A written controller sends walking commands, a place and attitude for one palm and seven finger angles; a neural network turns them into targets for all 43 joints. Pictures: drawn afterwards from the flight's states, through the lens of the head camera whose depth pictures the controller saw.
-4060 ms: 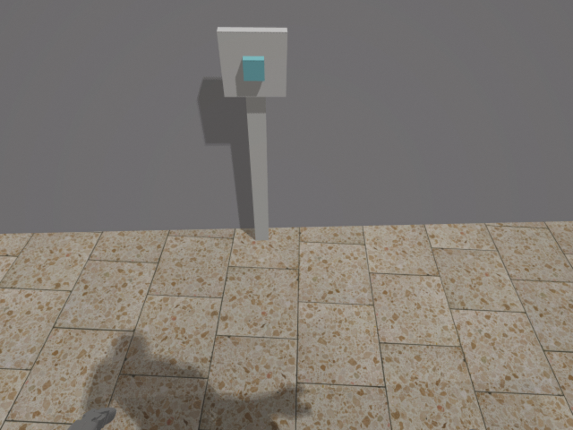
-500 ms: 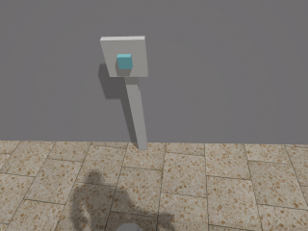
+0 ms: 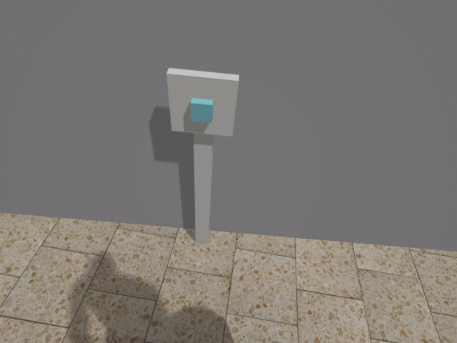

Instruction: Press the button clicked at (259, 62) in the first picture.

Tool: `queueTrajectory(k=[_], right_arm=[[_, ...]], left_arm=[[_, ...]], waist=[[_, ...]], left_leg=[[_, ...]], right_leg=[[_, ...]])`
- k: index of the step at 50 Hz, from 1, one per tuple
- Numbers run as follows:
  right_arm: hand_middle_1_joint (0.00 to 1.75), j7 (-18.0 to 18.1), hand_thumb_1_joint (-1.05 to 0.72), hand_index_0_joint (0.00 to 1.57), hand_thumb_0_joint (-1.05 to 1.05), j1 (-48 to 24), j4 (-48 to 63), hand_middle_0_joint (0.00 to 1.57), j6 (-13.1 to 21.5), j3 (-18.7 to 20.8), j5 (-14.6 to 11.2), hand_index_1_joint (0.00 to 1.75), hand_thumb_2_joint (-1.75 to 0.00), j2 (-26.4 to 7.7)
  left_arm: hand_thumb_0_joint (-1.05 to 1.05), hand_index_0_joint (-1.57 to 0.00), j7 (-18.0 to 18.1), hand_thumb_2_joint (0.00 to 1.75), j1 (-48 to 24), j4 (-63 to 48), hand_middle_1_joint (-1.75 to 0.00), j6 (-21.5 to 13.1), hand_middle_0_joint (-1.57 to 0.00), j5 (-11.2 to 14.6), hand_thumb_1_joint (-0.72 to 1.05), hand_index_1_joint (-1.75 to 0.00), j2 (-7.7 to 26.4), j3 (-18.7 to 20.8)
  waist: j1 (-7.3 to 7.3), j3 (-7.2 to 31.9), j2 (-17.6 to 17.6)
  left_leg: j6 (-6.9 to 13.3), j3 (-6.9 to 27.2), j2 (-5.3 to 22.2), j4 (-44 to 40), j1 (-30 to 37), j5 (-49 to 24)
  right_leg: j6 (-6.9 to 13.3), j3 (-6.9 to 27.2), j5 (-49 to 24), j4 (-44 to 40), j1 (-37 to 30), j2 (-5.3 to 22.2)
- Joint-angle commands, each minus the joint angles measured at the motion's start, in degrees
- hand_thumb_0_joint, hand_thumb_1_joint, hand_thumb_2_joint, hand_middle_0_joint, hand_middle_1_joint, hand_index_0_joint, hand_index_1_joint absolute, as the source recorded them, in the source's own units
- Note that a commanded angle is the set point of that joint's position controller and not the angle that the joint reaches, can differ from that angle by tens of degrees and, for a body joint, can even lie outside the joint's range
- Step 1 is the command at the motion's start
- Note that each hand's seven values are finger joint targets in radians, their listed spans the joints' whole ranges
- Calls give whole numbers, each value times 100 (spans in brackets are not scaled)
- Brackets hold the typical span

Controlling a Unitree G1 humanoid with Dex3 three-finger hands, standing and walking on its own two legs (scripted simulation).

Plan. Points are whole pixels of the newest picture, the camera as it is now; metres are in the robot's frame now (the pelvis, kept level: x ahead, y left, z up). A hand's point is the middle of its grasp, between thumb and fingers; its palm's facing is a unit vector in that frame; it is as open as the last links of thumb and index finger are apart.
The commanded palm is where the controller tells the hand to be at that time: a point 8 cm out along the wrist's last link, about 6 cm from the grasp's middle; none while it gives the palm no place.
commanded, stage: take the last steps up to it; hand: left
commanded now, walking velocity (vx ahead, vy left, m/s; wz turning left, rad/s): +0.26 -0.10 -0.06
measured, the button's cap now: (202, 109) +0.66 +0.13 +0.04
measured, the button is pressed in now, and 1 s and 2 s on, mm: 0 0 0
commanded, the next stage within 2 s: come to a stop and stand still in 0.32 s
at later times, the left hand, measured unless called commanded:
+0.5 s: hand (175, 321) +0.20 +0.12 -0.18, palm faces +0.03 -0.98 -0.19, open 7.2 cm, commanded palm none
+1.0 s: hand (169, 335) +0.18 +0.12 -0.18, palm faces +0.02 -0.96 -0.28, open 7.3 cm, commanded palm none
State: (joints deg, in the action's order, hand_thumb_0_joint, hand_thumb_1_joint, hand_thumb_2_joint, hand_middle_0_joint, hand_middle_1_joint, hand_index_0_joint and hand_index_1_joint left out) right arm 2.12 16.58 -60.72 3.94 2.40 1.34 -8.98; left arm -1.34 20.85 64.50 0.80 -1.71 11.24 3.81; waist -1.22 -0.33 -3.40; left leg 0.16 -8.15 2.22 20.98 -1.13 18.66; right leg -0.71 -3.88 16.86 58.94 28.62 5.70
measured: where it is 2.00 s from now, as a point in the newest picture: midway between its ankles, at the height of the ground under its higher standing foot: outside the picture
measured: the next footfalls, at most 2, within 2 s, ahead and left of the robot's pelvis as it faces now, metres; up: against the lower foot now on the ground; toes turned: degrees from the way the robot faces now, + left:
right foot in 0.20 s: +0.22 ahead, -0.16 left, +0.00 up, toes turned -9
left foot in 0.58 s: +0.27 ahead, +0.06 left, +0.00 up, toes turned +6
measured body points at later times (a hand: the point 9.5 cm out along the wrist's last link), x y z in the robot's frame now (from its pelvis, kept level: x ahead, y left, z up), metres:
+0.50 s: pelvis +0.15 -0.06 +0.00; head +0.16 -0.05 +0.45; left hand +0.20 +0.17 -0.16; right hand +0.16 -0.28 -0.16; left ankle +0.18 +0.06 -0.70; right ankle +0.18 -0.15 -0.74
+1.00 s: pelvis +0.14 -0.08 -0.01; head +0.16 -0.09 +0.43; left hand +0.18 +0.18 -0.16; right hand +0.20 -0.31 -0.17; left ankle +0.23 +0.05 -0.74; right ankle +0.12 -0.20 -0.75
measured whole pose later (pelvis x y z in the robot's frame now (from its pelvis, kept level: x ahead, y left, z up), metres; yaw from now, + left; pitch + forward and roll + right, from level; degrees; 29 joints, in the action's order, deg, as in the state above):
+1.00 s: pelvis +0.14 -0.08 -0.01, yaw -3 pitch -1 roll +1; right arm 1.4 7.9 -59.7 -1.8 3.3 1.1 -9.8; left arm 1.7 13.6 59.6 1.4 -1.4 11.0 3.4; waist -0.6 -3.5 1.0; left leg -0.3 -7.2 4.4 31.3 -21.0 9.4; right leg -0.5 -2.3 21.2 33.0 12.6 2.9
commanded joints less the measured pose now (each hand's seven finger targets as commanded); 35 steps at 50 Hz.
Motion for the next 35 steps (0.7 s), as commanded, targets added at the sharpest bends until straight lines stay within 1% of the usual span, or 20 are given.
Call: queueTrajectory(k=[1, 4, 6, 7, 8, 9, 10, 11, 12, 14, 16, 18, 21, 25, 28, 29, 30, 31, 32, 35], right_arm=[[30, 16, -90, 20, 0, 591, -66, 20, 27, 120, 19, 30, -90, -713], [30, 11, -90, 20, 0, 709, -162, 20, -7, 149, 66, 30, -90, -825], [30, 2, -90, 20, 0, 644, -202, 20, -40, 183, 69, 30, -90, -951], [30, -5, -90, 20, 0, 636, -208, 20, -56, 196, 56, 30, -90, -1007], [30, -7, -90, 20, 0, 539, -199, 20, -61, 189, 33, 30, -90, -1042], [30, -39, -90, 20, 0, 514, -201, 20, -59, 177, 2, 30, -90, -973], [30, -108, -90, 20, 0, 770, -172, 20, -52, 114, -66, 30, -90, -677], [30, -81, -90, 20, 0, 998, -24, 20, -83, 73, -117, 30, -90, -447], [30, -67, -90, 20, 0, 756, 18, 20, -158, 106, -137, 30, -90, -593], [30, -119, -90, 20, 0, 351, -20, 20, -192, 124, -75, 30, -90, -453], [30, -135, -90, 20, 0, 616, -130, 20, -318, 100, 5, 30, -90, -265], [30, -153, -90, 20, 0, 937, -231, 20, -397, 78, 22, 30, -90, -115], [30, -165, -90, 20, 0, 843, -182, 20, -418, 51, 23, 30, -90, -46], [30, -92, -90, 20, 0, 436, -149, 20, -332, -100, -59, 30, -90, 138], [30, -47, -90, 20, 0, 546, -290, 20, -278, -79, -114, 30, -90, -66], [30, -10, -90, 20, 0, 415, -178, 20, -240, -42, -102, 30, -90, -343], [30, 14, -90, 20, 0, 260, -89, 20, -268, 5, -84, 30, -90, -588], [30, 44, -90, 20, 0, 66, -52, 20, -308, 15, -73, 30, -90, -640], [30, 64, -90, 20, 0, -64, -50, 20, -319, 28, -75, 30, -90, -686], [30, 134, -90, 20, 0, -95, 47, 20, -366, 114, -50, 30, -90, -789]], left_arm=[[0, -20, -59, 90, -536, -564, -30, -100, -20, 24, 90, -30, 3, -35], [0, -20, -70, 90, -1017, -727, -30, -131, -20, 53, 90, -30, 59, -25], [0, -20, -61, 90, -936, -701, -30, -149, -20, 60, 90, -30, 163, 1], [0, -20, -55, 90, -749, -655, -30, -170, -20, 63, 90, -30, 250, 23], [0, -20, -41, 90, -231, -491, -30, -205, -20, 50, 90, -30, 316, 69], [0, -20, -12, 90, 500, -247, -30, -275, -20, 22, 90, -30, 554, 136], [0, -20, 60, 90, 1144, -85, -30, -364, -20, -17, 90, -30, 1112, 278], [0, -20, 102, 90, 1284, -88, -30, -364, -20, 82, 90, -30, 1542, 326], [0, -20, 156, 90, 819, -241, -30, -317, -20, 150, 90, -30, 1427, 292], [0, -20, 196, 90, -224, -500, -30, -304, -20, 126, 90, -30, 964, 151], [0, -20, 226, 90, -778, -642, -30, -347, -20, 95, 90, -30, 570, 3], [0, -20, 249, 90, -830, -618, -30, -390, -20, 68, 90, -30, 422, -65], [0, -20, 255, 90, -680, -549, -30, -397, -20, 61, 90, -30, 350, -93], [0, -20, 310, 90, -539, -444, -30, -349, -20, 61, 90, -30, 307, -120], [0, -20, 338, 90, -459, -355, -30, -231, -20, 141, 90, -30, 236, -146], [0, -20, 349, 90, -290, -381, -30, -167, -20, 166, 90, -30, 137, -155], [0, -20, 373, 90, -159, -407, -30, -119, -20, 155, 90, -30, 93, -139], [0, -20, 387, 90, -133, -378, -30, -74, -20, 134, 90, -30, 72, -143], [0, -20, 385, 90, -91, -321, -30, -9, -20, 131, 90, -30, 94, -134], [0, -20, 353, 90, -163, -385, -30, 85, -20, 108, 90, -30, 230, -73]], waist=[[186, -997, 1286], [284, -1091, 1320], [177, -944, 1331], [61, -814, 1079], [-218, -526, 962], [-562, -129, 531], [-780, 622, -752], [-572, 1180, -1599], [-525, 856, -967], [-209, -64, -286], [206, -382, -34], [403, -327, -86], [373, -260, -280], [170, -61, -14], [218, 26, 379], [92, -41, 804], [9, -77, 1023], [-9, -300, 1009], [-46, -275, 1684], [101, -15, 1522]], left_leg=[[741, 515, 1452, -934, -349, -2488], [682, 435, 1477, -753, -330, -2816], [652, 418, 1525, -451, -380, -3106], [620, 403, 1532, -116, -551, -3412], [516, 246, 1405, 489, -743, -3572], [332, 33, 1085, 1522, -1133, -3227], [120, -287, 498, 3314, -2009, -1345], [52, 204, -79, 4904, -2673, 1548], [184, 755, 170, 5430, -2744, 1453], [178, 826, 525, 5572, -2940, 632], [74, 772, 634, 5096, -2478, 125], [-26, 637, 588, 4472, -2148, -39], [-129, 457, 528, 3564, -2138, -77], [-231, 460, 393, 1777, -1618, -180], [-183, 595, 441, 334, -659, -2043], [37, 1053, 920, 183, -713, -3148], [293, 1220, 1271, 177, -948, -3744], [432, 1236, 1359, 97, -1130, -3760], [577, 1396, 1462, -118, -1165, -4165], [1059, 1620, 1818, -282, -769, -4554]], right_leg=[[-16, -40, -458, -843, 655, 171], [100, -249, -433, -1731, 273, 33], [214, -358, -354, -2059, -330, -137], [284, -427, -396, -2182, -837, -275], [342, -492, -641, -2438, -1597, -404], [394, -411, -848, -2783, -2649, -401], [746, 1021, -688, -3292, -3718, 793], [1217, 2932, -1043, -4095, -3981, 1914], [1363, 2837, -378, -4423, -3388, 1928], [1204, 2100, 616, -4683, -1956, 1587], [943, 1026, 56, -4803, -972, 1217], [856, 469, -422, -4862, -688, 969], [973, 323, -655, -4897, -906, 854], [1036, 311, -2380, -4284, -1431, 848], [564, 124, -2105, -3552, -1314, 455], [302, 61, -1587, -3348, -1252, 205], [143, -15, -974, -3284, -1444, 32], [83, -84, -655, -3126, -1483, -86], [28, -162, -307, -2704, -1521, -123], [29, 174, 1393, -1208, -956, -252]])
